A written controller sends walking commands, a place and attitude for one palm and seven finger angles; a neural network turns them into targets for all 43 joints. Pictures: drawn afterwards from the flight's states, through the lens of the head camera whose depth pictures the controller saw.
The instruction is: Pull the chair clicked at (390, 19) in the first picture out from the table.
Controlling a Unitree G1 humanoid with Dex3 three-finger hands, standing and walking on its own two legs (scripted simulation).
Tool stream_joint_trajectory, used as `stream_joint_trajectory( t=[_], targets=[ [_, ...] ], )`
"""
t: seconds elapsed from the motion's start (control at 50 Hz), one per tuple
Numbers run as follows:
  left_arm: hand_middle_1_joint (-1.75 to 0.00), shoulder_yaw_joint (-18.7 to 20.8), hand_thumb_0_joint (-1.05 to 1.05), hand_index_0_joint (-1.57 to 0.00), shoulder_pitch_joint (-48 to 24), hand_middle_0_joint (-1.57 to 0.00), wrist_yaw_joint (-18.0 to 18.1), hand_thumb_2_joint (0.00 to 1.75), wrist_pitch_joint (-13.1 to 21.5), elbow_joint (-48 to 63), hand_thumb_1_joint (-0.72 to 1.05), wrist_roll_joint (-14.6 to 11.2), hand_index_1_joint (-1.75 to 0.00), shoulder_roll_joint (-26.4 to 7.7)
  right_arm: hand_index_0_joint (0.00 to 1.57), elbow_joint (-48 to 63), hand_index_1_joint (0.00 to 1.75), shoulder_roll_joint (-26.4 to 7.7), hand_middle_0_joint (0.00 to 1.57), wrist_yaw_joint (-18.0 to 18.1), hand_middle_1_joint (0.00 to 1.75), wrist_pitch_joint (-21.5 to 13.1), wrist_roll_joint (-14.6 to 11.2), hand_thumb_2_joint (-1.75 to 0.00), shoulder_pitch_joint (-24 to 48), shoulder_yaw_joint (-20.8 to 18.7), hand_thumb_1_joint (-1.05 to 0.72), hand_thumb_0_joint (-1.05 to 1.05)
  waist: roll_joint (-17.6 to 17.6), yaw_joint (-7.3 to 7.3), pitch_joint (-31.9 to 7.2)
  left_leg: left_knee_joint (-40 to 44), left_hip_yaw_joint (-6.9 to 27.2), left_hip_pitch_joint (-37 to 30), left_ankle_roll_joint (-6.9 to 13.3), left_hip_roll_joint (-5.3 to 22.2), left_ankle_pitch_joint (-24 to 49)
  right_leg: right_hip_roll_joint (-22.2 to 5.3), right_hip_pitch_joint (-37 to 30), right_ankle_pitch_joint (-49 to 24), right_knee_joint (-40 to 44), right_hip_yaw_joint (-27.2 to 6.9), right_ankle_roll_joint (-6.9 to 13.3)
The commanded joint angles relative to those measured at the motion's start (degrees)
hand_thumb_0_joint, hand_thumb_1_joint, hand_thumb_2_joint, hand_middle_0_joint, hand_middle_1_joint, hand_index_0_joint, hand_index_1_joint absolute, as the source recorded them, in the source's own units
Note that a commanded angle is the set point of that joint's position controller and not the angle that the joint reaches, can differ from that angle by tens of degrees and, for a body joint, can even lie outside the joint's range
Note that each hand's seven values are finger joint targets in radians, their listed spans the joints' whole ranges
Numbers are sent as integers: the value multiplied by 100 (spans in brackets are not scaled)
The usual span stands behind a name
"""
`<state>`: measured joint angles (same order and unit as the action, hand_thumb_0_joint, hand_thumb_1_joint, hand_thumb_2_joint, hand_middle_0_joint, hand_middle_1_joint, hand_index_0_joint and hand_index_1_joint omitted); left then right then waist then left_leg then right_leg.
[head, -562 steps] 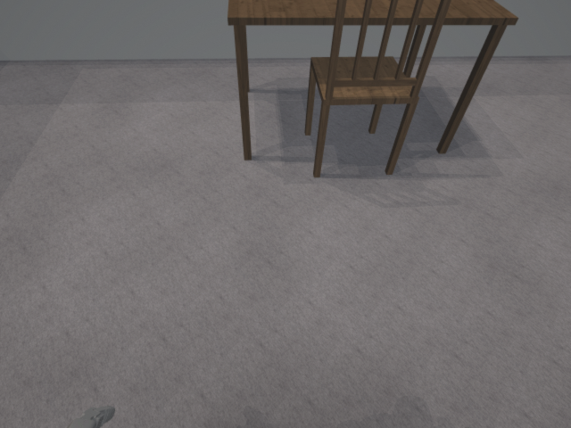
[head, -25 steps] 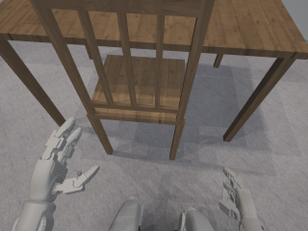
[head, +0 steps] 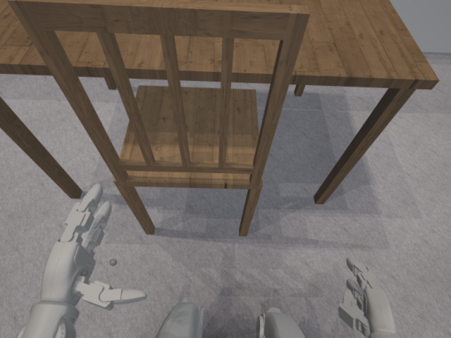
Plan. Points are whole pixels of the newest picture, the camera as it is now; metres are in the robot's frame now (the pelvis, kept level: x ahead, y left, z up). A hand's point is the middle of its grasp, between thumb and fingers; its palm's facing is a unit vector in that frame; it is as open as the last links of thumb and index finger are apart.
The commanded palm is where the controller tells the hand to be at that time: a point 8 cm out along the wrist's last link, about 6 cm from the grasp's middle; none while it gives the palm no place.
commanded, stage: raise the hand toward the chair's back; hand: left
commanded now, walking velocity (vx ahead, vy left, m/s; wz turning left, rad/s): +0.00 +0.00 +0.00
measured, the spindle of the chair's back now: (179, 115) +0.52 +0.14 +0.04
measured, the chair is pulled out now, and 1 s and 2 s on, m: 0.00 0.00 0.00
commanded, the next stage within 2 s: aim the fingers beside a spindle in 0.94 s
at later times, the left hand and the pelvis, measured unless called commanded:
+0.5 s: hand (88, 243) +0.25 +0.23 +0.05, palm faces +0.05 -1.00 -0.07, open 16.9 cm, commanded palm +0.22 +0.28 +0.06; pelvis +0.00 +0.01 +0.01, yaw +0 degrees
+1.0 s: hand (100, 244) +0.24 +0.21 +0.06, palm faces +0.05 -1.00 -0.06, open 16.9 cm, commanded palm +0.22 +0.26 +0.06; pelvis +0.00 +0.00 +0.01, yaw +0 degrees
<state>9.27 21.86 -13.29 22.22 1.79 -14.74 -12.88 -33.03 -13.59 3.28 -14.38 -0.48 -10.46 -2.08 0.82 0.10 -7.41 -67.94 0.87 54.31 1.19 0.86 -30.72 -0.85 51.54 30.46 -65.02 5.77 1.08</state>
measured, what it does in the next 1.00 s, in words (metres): stands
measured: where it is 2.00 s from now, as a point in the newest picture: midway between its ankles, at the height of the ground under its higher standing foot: outside the picture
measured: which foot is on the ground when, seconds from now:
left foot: down 0.00-1.00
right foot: down 0.00-1.00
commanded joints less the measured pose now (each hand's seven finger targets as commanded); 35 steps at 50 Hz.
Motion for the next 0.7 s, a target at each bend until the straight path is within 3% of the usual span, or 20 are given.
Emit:
stream_joint_trajectory(
  t=[0.0, 0.08, 0.18, 0.24, 0.28, 0.32, 0.38, 0.42, 0.48, 0.56, 0.68],
  targets=[
    [-8, 518, 0, -6, -158, -6, 338, 31, 386, 1211, -48, -72, -8, -546, 20, 811, 30, -625, 20, -5, 30, -209, -34, -90, 60, -143, -90, 0, 408, -12, -1429, 1123, 292, -1606, -63, -8, 2198, 91, -717, -1593, 876, -97, 45],
    [-8, 239, 0, -6, -413, -6, 145, 30, 148, 618, -50, 69, -8, -509, 20, 940, 30, -760, 20, 17, 30, -102, -72, -90, 62, -62, -90, 0, 124, 147, -887, 1259, 326, -1206, -26, -1, 1268, 117, -465, -924, 1051, -94, 41],
    [-8, 533, 0, -6, -661, -6, -108, 30, 68, 933, -50, -76, -8, -848, 20, 1068, 30, -810, 20, 68, 30, -112, -76, -90, -43, -18, -90, 0, 181, 47, -1481, 1344, 374, -1581, -38, -6, 1464, 127, -814, -1063, 1129, -128, 59],
    [-8, 794, 0, -6, -733, -6, 31, 30, 172, 1255, -50, -132, -8, -1046, 20, 1023, 30, -770, 20, 53, 30, -134, -34, -90, -51, 5, -90, 0, 561, -50, -1686, 1347, 417, -1869, -116, 5, 1971, 130, -891, -1325, 1052, -118, 76],
    [-8, 740, 0, -6, -741, -6, 143, 30, 264, 1307, -50, -125, -8, -933, 20, 974, 30, -727, 20, 17, 30, -151, -15, -90, -65, 18, -90, 0, 675, -30, -1650, 1361, 457, -2005, -178, 25, 2165, 119, -807, -1359, 1032, -85, 77],
    [-8, 676, 0, -6, -765, -6, 187, 30, 278, 1009, -50, -98, -8, -836, 20, 913, 30, -746, 20, -6, 30, -132, -1, -90, -84, 27, -90, 0, 455, 49, -1427, 1373, 485, -1841, -178, 41, 2026, 129, -696, -1269, 1037, -43, 64],
    [-8, 586, 0, -6, -838, -6, 94, 30, 181, 581, -50, -28, -8, -809, 20, 892, 30, -826, 20, -7, 30, -102, -35, -90, -76, 20, -90, 0, 393, 107, -1130, 1449, 489, -1647, -171, 47, 1659, 123, -595, -1041, 1088, -33, 66],
    [-8, 538, 0, -6, -948, -6, -44, 30, 85, 478, -50, -61, -8, -812, 20, 924, 30, -885, 20, 13, 30, -105, -72, -90, -76, 15, -90, 0, 314, 129, -1107, 1510, 471, -1587, -141, 34, 1404, 125, -632, -933, 1171, -55, 61],
    [-8, 638, 0, -6, -865, -6, -162, 30, 16, 655, -50, -144, -8, -933, 20, 981, 30, -915, 20, 23, 30, -133, -86, -90, -104, -7, -90, 0, 383, 22, -1440, 1572, 464, -1781, -148, 12, 1642, 123, -912, -1066, 1231, -81, 70],
    [-8, 805, 0, -6, -758, -6, -27, 30, 122, 897, -50, -194, -8, -1017, 20, 964, 30, -854, 20, 2, 30, -177, -58, -90, -128, -24, -90, 0, 403, -39, -1600, 1536, 426, -1944, -156, 4, 2025, 132, -1045, -1330, 1233, -94, 58],
    [-8, 717, 0, -6, -909, -6, 152, 30, 334, 519, -50, -63, -8, -902, 20, 855, 30, -856, 20, -52, 30, -177, -16, -90, -118, -9, -90, 0, 433, 62, -1096, 1500, 416, -1605, -138, 15, 1592, 111, -705, -1041, 1179, -90, 75]
  ],
)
